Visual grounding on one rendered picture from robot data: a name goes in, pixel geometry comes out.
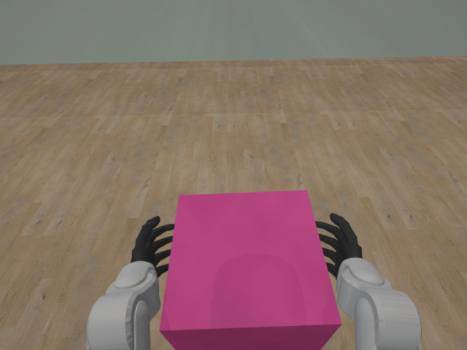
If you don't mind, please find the robot right hand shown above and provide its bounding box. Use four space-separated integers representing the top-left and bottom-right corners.
315 213 363 280

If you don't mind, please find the robot left hand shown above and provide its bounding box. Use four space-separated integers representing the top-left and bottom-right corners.
131 216 174 277

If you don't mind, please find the carton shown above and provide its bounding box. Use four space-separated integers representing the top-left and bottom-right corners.
159 190 342 350

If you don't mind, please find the left robot forearm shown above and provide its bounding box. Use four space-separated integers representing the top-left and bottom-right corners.
86 261 161 350

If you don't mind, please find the right robot forearm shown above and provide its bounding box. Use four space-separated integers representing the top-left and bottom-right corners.
336 257 422 350

